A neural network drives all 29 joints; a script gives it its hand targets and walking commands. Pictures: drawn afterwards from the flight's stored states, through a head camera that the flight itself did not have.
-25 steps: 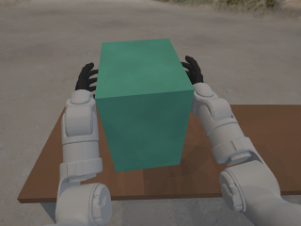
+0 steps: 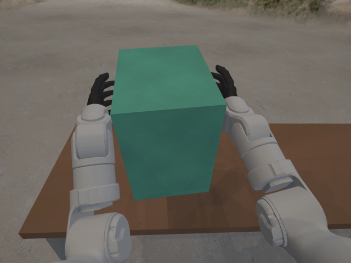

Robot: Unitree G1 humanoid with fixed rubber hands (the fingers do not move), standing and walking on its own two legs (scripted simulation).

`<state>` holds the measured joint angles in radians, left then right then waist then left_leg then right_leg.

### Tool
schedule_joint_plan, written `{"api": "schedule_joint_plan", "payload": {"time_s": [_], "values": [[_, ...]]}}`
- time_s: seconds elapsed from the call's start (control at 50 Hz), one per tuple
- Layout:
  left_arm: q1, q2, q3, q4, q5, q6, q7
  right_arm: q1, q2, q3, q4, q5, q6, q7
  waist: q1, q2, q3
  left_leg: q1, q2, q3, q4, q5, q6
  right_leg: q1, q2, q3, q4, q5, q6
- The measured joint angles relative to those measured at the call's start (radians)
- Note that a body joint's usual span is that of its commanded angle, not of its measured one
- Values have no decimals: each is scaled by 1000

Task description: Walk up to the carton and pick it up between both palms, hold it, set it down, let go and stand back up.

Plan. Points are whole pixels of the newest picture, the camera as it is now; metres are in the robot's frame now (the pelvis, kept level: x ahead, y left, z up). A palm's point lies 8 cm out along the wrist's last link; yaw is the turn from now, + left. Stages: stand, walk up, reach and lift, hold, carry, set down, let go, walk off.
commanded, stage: hold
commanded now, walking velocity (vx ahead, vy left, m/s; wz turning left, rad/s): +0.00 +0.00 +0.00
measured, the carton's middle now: (165, 123) +0.38 +0.01 +0.18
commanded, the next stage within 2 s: set down in 0.16 s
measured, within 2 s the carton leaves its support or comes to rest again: neither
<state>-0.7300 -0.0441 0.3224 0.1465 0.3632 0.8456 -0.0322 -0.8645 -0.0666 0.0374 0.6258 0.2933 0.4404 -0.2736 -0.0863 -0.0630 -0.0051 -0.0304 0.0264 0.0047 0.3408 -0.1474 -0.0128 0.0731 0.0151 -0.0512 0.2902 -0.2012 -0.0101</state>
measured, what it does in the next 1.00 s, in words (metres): stands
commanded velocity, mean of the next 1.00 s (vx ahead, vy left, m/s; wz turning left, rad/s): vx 0.00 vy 0.00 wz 0.00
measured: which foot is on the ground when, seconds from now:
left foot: down 0.00-1.00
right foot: down 0.00-1.00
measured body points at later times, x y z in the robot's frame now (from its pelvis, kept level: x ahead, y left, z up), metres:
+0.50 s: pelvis +0.00 +0.00 +0.00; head -0.07 +0.03 +0.44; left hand +0.37 +0.16 +0.24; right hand +0.39 -0.11 +0.25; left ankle +0.04 +0.13 -0.75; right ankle -0.01 -0.11 -0.75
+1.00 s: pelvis +0.01 -0.02 +0.00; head -0.02 +0.02 +0.45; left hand +0.38 +0.15 +0.18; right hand +0.41 -0.12 +0.18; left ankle +0.04 +0.13 -0.75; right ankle -0.01 -0.11 -0.75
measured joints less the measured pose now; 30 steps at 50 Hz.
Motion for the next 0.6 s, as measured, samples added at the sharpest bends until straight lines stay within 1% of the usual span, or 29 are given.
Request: {"api": "schedule_joint_plan", "payload": {"time_s": [0.08, 0.18, 0.24, 0.3, 0.38, 0.48, 0.54, 0.6], "values": [[8, -2, -1, -17, 2, 0, -2, 4, -6, 14, -14, 9, 1, -5, 0, 0, 8, 8, 0, -1, 0, 0, 0, 10, 1, -1, -5, 2, 1], [21, -1, -2, -22, 0, 4, -6, 10, 2, 7, -16, 5, 8, -5, -5, -3, 7, 6, -1, -4, -1, 1, -1, 9, -1, -4, -4, 1, 0], [30, -5, -7, -30, 0, -3, -5, 21, 1, 8, -34, 3, 8, -5, 0, -3, 6, 8, 0, -1, -2, 1, 0, 10, 0, -1, -5, 3, -1], [29, -11, -1, -26, 6, -27, -6, 24, 9, -7, -33, -16, -11, 3, 4, -5, 4, 12, -1, 1, -5, 2, 1, 10, 0, 1, -4, 2, -1], [11, -20, 15, -1, 30, -80, -6, 10, 32, -55, 3, -74, -71, 37, 14, -8, 5, 23, -2, 4, -13, 5, 1, 16, -2, 4, 0, -1, -2], [-18, -39, 52, 49, 93, -156, -28, -7, 73, -140, 94, -181, -192, 96, 36, -16, 23, 56, -5, 8, -39, 14, 1, 36, -5, 7, -3, -3, -5], [-5, -44, 55, 53, 115, -186, -43, 15, 91, -162, 123, -222, -262, 112, 45, -21, 42, 71, -6, 3, -51, 19, -1, 52, -5, 2, -10, -3, -8], [28, -47, 42, 44, 115, -207, -45, 53, 106, -166, 130, -242, -322, 114, 49, -28, 63, 75, -6, -7, -53, 20, -5, 62, -4, -8, -17, -3, -11]]}}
